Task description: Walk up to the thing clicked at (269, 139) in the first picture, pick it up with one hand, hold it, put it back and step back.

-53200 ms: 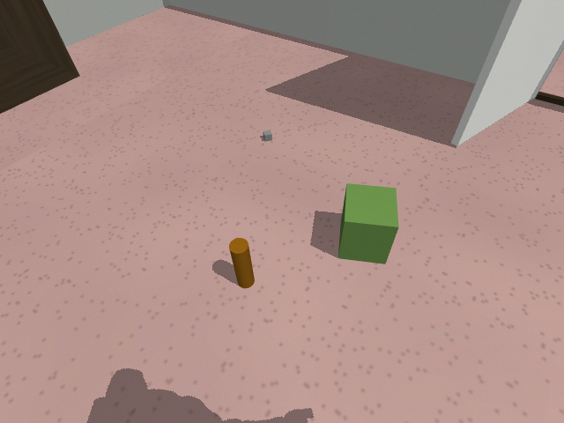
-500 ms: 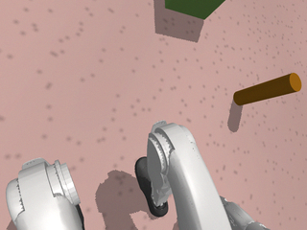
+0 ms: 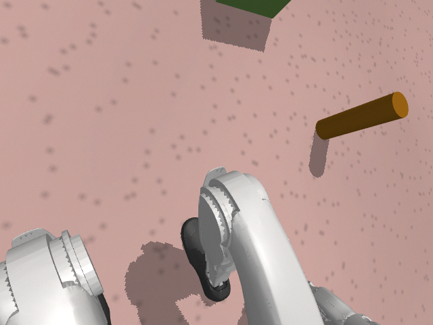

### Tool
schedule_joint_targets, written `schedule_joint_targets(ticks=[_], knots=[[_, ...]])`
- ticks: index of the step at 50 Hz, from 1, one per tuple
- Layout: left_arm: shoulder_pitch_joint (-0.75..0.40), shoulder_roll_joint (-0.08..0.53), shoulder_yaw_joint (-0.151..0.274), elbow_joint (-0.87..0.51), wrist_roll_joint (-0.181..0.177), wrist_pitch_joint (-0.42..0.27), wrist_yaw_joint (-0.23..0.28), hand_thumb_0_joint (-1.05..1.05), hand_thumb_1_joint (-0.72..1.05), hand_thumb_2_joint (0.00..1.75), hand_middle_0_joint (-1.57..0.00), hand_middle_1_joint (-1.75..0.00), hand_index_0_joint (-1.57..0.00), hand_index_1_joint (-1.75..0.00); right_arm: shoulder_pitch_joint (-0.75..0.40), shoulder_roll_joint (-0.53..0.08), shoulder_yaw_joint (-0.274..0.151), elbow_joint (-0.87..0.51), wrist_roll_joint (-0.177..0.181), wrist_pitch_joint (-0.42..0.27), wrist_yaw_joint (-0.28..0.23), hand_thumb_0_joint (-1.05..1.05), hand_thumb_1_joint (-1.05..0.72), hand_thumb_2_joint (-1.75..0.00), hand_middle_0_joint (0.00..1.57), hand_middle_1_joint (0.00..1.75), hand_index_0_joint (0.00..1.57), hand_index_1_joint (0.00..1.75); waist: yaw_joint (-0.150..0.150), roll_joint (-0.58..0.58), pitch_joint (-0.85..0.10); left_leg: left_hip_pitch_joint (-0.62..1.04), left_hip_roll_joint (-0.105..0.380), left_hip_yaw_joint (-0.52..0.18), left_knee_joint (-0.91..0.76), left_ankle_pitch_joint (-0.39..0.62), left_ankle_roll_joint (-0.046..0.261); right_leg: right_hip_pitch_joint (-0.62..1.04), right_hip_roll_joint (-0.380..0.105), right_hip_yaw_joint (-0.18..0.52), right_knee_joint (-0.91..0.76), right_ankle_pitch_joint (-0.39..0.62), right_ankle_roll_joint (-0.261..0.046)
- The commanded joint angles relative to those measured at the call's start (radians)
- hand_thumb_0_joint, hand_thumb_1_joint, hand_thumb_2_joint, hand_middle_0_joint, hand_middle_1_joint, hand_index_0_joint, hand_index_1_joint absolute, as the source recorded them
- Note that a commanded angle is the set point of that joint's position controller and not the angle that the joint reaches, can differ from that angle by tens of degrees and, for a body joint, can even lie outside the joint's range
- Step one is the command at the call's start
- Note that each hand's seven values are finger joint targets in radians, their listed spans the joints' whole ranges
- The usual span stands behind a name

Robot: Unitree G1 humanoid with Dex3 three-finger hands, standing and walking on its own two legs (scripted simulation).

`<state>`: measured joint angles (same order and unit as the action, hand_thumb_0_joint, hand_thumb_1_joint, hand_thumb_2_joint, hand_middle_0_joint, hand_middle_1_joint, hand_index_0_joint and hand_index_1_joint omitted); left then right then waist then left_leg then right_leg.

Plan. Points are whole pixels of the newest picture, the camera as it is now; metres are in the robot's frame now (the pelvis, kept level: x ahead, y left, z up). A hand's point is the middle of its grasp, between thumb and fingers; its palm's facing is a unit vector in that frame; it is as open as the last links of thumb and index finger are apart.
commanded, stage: rest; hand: left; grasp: from above
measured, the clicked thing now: out of the picture +0.45 +0.35 -0.27
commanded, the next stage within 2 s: open in 0.10 s
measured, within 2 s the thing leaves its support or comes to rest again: neither
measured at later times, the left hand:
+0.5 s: hand out of the picture +0.43 +0.34 -0.25, palm faces -0.44 -0.16 -0.88, open 7.4 cm
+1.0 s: hand out of the picture +0.43 +0.34 -0.24, palm faces -0.46 -0.17 -0.87, open 11.6 cm
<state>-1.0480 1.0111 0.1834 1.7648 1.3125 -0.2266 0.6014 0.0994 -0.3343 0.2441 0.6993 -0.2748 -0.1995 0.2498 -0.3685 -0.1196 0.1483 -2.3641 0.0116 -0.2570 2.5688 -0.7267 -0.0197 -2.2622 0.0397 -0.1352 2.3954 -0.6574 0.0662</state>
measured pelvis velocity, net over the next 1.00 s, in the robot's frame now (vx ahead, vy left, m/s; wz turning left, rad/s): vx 0.00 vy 0.00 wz -0.02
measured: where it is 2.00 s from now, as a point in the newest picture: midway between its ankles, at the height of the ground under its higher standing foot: (160, 303)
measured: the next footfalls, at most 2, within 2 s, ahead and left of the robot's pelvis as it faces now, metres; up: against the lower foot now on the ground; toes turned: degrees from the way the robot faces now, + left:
none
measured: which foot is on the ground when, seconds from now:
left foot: down 0.00-1.00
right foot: down 0.00-1.00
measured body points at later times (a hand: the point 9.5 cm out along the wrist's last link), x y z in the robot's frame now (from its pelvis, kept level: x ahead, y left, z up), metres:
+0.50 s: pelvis +0.00 +0.00 +0.00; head +0.27 +0.13 +0.33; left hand +0.45 +0.34 -0.19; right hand +0.06 -0.25 -0.06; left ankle +0.06 +0.13 -0.26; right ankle +0.11 -0.13 -0.26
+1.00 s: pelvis +0.00 +0.00 +0.00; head +0.27 +0.13 +0.34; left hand +0.45 +0.35 -0.19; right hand +0.05 -0.26 -0.05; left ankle +0.06 +0.13 -0.26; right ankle +0.11 -0.13 -0.26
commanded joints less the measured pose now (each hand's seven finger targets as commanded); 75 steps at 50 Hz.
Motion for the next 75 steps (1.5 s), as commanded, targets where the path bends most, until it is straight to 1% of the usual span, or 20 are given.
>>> schedule_joint_targets(ticks=[1, 4, 5, 10, 12, 13, 14, 18, 33, 39, 42, 47, 49, 54, 64, 67, 70, 73, 74, 75], knots=[[-0.246, 0.242, -0.005, -0.110, -0.010, -0.014, 0.043, 0.00, 0.98, 0.14, -1.29, -0.12, -1.32, -0.09, 0.187, -0.330, -0.086, 0.010, -0.001, -0.009, -0.011, 0.00, -0.90, -0.90, 0.20, 0.30, 0.20, 0.30, -0.041, 0.505, -0.639, 0.502, 0.021, 0.122, -0.265, 0.217, 0.028, 0.351, 0.037, -0.130, -0.193, 0.238, -0.079], [-0.225, 0.254, 0.003, -0.108, -0.009, -0.019, 0.059, 0.00, 0.98, 0.15, -1.31, -0.09, -1.33, -0.07, 0.184, -0.335, -0.080, 0.011, -0.004, -0.010, -0.011, 0.00, -0.90, -0.90, 0.20, 0.30, 0.20, 0.30, -0.029, 0.504, -0.662, 0.511, 0.024, 0.118, -0.266, 0.252, 0.025, 0.379, 0.041, -0.131, -0.192, 0.268, -0.079], [-0.226, 0.247, -0.003, -0.083, -0.002, -0.017, 0.060, 0.00, 1.00, 0.15, -1.32, -0.10, -1.33, -0.08, 0.187, -0.328, -0.070, 0.012, -0.008, -0.011, -0.006, 0.00, -0.90, -0.90, 0.20, 0.30, 0.20, 0.30, -0.045, 0.503, -0.640, 0.508, 0.024, 0.117, -0.254, 0.259, 0.025, 0.370, 0.039, -0.135, -0.181, 0.276, -0.077], [-0.232, 0.242, -0.026, -0.082, -0.018, -0.020, 0.064, 0.00, 0.97, 0.16, -1.30, -0.10, -1.32, -0.08, 0.173, -0.342, -0.072, 0.010, -0.004, -0.022, -0.009, 0.00, -0.90, -0.90, 0.20, 0.30, 0.20, 0.30, -0.042, 0.478, -0.617, 0.466, 0.026, 0.115, -0.262, 0.199, 0.031, 0.368, 0.046, -0.130, -0.209, 0.231, -0.075], [-0.265, 0.205, -0.068, -0.094, -0.010, -0.019, 0.061, 0.00, 0.81, 0.12, -1.14, -0.13, -1.16, -0.11, 0.161, -0.332, -0.061, -0.002, -0.007, -0.031, -0.005, 0.00, -0.89, -0.90, 0.20, 0.30, 0.20, 0.30, -0.050, 0.514, -0.610, 0.488, 0.024, 0.111, -0.266, 0.198, 0.024, 0.345, 0.042, -0.137, -0.193, 0.228, -0.079], [-0.249, 0.241, -0.035, -0.069, -0.016, -0.018, 0.070, 0.00, 0.73, 0.11, -1.06, -0.13, -1.08, -0.11, 0.163, -0.343, -0.064, 0.010, -0.009, -0.030, -0.006, 0.00, -0.89, -0.90, 0.20, 0.30, 0.20, 0.30, -0.049, 0.491, -0.616, 0.488, 0.029, 0.100, -0.270, 0.190, 0.024, 0.351, 0.042, -0.144, -0.195, 0.222, -0.077], [-0.233, 0.211, -0.059, -0.076, -0.007, -0.014, 0.069, 0.00, 0.65, 0.11, -0.98, -0.15, -1.00, -0.12, 0.161, -0.341, -0.067, -0.002, -0.004, -0.030, -0.005, 0.00, -0.89, -0.90, 0.20, 0.30, 0.20, 0.30, -0.045, 0.495, -0.619, 0.497, 0.027, 0.103, -0.270, 0.212, 0.023, 0.354, 0.045, -0.141, -0.193, 0.243, -0.078], [-0.243, 0.233, -0.033, -0.070, -0.011, -0.011, 0.077, 0.00, 0.36, 0.25, -0.83, -0.26, -0.84, -0.24, 0.173, -0.344, -0.065, 0.012, -0.008, -0.033, 0.001, 0.00, -0.89, -0.90, 0.20, 0.30, 0.20, 0.30, -0.050, 0.500, -0.622, 0.495, 0.030, 0.098, -0.273, 0.227, 0.022, 0.365, 0.046, -0.142, -0.193, 0.258, -0.076], [-0.233, 0.251, -0.020, -0.106, -0.033, 0.016, 0.064, 0.00, 0.01, 0.53, -0.56, -0.49, -0.56, -0.50, 0.161, -0.350, -0.067, 0.008, 0.000, -0.052, 0.014, 0.00, -0.89, -0.90, 0.20, 0.30, 0.20, 0.30, -0.045, 0.523, -0.638, 0.519, 0.031, 0.104, -0.264, 0.248, 0.019, 0.377, 0.042, -0.138, -0.192, 0.271, -0.076], [-0.223, 0.243, -0.025, -0.095, -0.044, 0.020, 0.042, 0.00, -0.08, 0.61, -0.48, -0.56, -0.47, -0.57, 0.180, -0.342, -0.059, 0.005, 0.002, -0.046, 0.018, 0.00, -0.89, -0.90, 0.20, 0.30, 0.20, 0.30, -0.061, 0.510, -0.624, 0.502, 0.031, 0.105, -0.263, 0.264, 0.024, 0.397, 0.043, -0.134, -0.197, 0.284, -0.076], [-0.209, 0.262, -0.007, -0.118, -0.053, 0.011, 0.040, 0.00, -0.12, 0.65, -0.43, -0.62, -0.43, -0.62, 0.182, -0.351, -0.066, 0.001, 0.005, -0.038, 0.010, 0.00, -0.89, -0.90, 0.20, 0.30, 0.20, 0.30, -0.041, 0.524, -0.643, 0.509, 0.031, 0.103, -0.274, 0.269, 0.022, 0.402, 0.046, -0.135, -0.205, 0.282, -0.079], [-0.235, 0.230, -0.048, -0.104, -0.044, -0.006, 0.027, 0.00, -0.17, 0.69, -0.39, -0.66, -0.38, -0.67, 0.169, -0.339, -0.054, -0.006, 0.008, -0.028, 0.005, 0.00, -0.89, -0.90, 0.20, 0.30, 0.20, 0.30, -0.067, 0.490, -0.601, 0.475, 0.031, 0.105, -0.263, 0.218, 0.026, 0.383, 0.044, -0.133, -0.204, 0.251, -0.076], [-0.237, 0.260, -0.027, -0.123, -0.041, -0.014, 0.036, 0.00, -0.19, 0.71, -0.37, -0.68, -0.37, -0.69, 0.167, -0.353, -0.065, -0.011, 0.012, -0.023, -0.004, 0.00, -0.89, -0.90, 0.20, 0.30, 0.20, 0.30, -0.043, 0.519, -0.625, 0.501, 0.029, 0.100, -0.282, 0.219, 0.021, 0.371, 0.043, -0.136, -0.206, 0.241, -0.082], [-0.244, 0.249, -0.041, -0.105, -0.025, -0.023, 0.045, 0.00, -0.20, 0.73, -0.34, -0.72, -0.34, -0.72, 0.173, -0.346, -0.051, -0.011, 0.005, -0.027, -0.002, 0.00, -0.88, -0.90, 0.20, 0.30, 0.20, 0.30, -0.065, 0.497, -0.590, 0.495, 0.030, 0.098, -0.275, 0.212, 0.023, 0.358, 0.042, -0.144, -0.203, 0.239, -0.076], [-0.276, 0.281, -0.032, -0.133, -0.017, 0.003, 0.076, 0.00, -0.24, 0.77, -0.31, -0.74, -0.32, -0.73, 0.158, -0.359, -0.057, -0.016, 0.004, -0.041, -0.001, 0.00, -0.90, -0.90, 0.20, 0.30, 0.20, 0.30, -0.056, 0.553, -0.625, 0.539, 0.036, 0.096, -0.283, 0.237, 0.013, 0.367, 0.040, -0.140, -0.197, 0.266, -0.078], [-0.293, 0.344, 0.020, -0.270, -0.012, 0.012, 0.071, 0.00, -0.26, 0.77, -0.31, -0.74, -0.31, -0.74, 0.170, -0.354, -0.072, -0.015, 0.012, -0.040, 0.001, 0.00, -0.90, -0.90, 0.20, 0.30, 0.20, 0.30, -0.018, 0.637, -0.723, 0.601, 0.035, 0.103, -0.292, 0.281, 0.006, 0.386, 0.035, -0.131, -0.184, 0.291, -0.087], [-0.238, 0.241, -0.024, -0.360, -0.037, 0.032, 0.032, 0.00, -0.26, 0.77, -0.32, -0.73, -0.31, -0.73, 0.145, -0.320, -0.097, -0.024, 0.022, -0.041, 0.015, 0.00, -0.90, -0.90, 0.20, 0.30, 0.20, 0.30, 0.012, 0.705, -0.799, 0.650, 0.032, 0.122, -0.300, 0.324, -0.002, 0.379, 0.036, -0.123, -0.184, 0.320, -0.093], [-0.175, 0.256, 0.027, -0.512, -0.079, 0.069, -0.011, 0.00, -0.28, 0.79, -0.29, -0.74, -0.28, -0.75, 0.167, -0.313, -0.148, -0.019, 0.050, -0.017, 0.022, 0.00, -0.90, -0.90, 0.20, 0.30, 0.20, 0.30, 0.095, 0.754, -0.914, 0.692, 0.021, 0.142, -0.335, 0.387, -0.007, 0.381, 0.030, -0.106, -0.198, 0.348, -0.100], [-0.152, 0.241, 0.023, -0.547, -0.089, 0.085, -0.034, 0.00, -0.28, 0.79, -0.29, -0.75, -0.28, -0.75, 0.166, -0.308, -0.164, -0.026, 0.066, -0.004, 0.025, 0.00, -0.90, -0.90, 0.20, 0.30, 0.20, 0.30, 0.121, 0.775, -0.959, 0.710, 0.020, 0.145, -0.358, 0.389, -0.008, 0.370, 0.028, -0.099, -0.198, 0.336, -0.106], [-0.132, 0.176, -0.005, -0.526, -0.104, 0.101, -0.062, 0.00, -0.27, 0.79, -0.30, -0.73, -0.29, -0.74, 0.172, -0.296, -0.180, -0.019, 0.077, 0.011, 0.030, 0.00, -0.90, -0.90, 0.20, 0.30, 0.20, 0.30, 0.115, 0.754, -0.922, 0.672, 0.018, 0.151, -0.364, 0.377, -0.006, 0.338, 0.025, -0.093, -0.200, 0.328, -0.107]])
